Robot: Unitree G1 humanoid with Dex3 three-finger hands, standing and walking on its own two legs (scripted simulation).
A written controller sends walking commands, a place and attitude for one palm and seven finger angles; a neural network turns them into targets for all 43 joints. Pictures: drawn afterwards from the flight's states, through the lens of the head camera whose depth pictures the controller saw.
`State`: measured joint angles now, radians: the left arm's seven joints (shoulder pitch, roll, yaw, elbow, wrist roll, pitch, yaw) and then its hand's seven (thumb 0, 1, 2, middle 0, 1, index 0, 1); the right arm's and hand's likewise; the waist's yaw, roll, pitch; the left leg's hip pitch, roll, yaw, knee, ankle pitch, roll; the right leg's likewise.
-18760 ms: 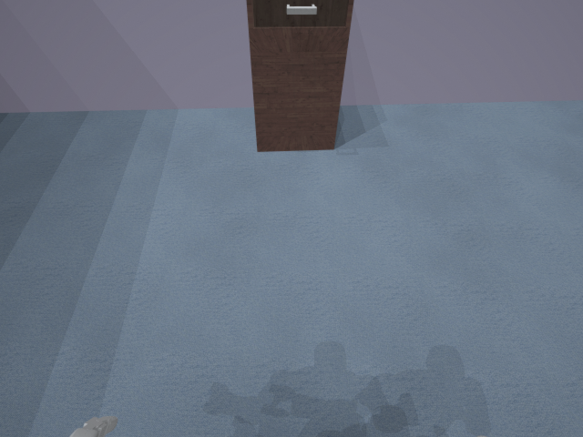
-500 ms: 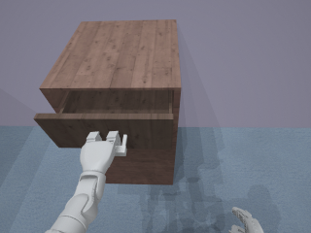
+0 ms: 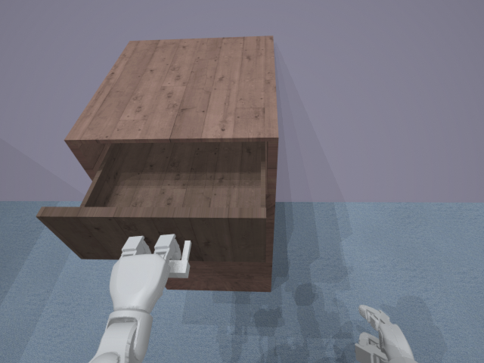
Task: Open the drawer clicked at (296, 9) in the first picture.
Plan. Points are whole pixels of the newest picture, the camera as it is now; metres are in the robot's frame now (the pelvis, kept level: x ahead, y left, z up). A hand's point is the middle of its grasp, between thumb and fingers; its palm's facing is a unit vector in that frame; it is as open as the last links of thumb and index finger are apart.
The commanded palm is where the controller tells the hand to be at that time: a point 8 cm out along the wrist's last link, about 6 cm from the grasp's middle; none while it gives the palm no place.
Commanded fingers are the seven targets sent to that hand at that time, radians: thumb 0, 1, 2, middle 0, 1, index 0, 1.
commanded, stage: pull the drawer open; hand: left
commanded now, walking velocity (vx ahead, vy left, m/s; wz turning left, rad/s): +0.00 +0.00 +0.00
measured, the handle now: (156, 257) +0.29 +0.18 +0.00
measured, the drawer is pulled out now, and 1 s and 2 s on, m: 0.18 0.29 0.29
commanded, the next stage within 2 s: open the thumb to release the handle in 1.16 s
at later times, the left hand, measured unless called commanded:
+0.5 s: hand (147, 319) +0.20 +0.18 -0.02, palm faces +0.00 -0.13 -0.99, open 5.6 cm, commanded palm +0.16 +0.18 +0.03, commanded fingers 0.00 0.90 0.90 -0.40 -1.35 -0.40 -1.35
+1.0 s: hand (138, 362) +0.14 +0.17 -0.02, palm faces -0.04 -0.16 -0.99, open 5.7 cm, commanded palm +0.09 +0.18 +0.03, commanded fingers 0.00 0.90 0.90 -0.40 -1.35 -0.40 -1.35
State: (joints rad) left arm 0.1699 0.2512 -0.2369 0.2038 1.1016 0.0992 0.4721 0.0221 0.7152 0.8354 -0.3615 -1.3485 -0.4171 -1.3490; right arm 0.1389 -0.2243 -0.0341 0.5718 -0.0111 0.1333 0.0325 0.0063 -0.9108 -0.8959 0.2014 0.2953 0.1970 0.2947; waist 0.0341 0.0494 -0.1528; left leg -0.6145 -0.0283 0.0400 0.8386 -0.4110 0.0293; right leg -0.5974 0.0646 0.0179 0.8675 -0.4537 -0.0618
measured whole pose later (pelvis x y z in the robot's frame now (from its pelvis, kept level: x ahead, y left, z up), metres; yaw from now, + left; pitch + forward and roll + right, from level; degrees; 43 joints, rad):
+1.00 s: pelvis +0.00 -0.01 -0.02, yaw -1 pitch +12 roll +2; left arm 0.70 0.29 -0.15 -0.18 1.10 -0.07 0.51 0.06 0.71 0.76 -0.30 -1.36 -0.42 -1.35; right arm 0.16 -0.22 0.00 0.46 -0.06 0.08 0.10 0.01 -0.91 -0.90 0.20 0.30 0.20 0.29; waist 0.07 0.04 -0.18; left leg -0.71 -0.01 0.05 0.96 -0.47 0.01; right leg -0.70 0.08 0.02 1.00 -0.51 -0.09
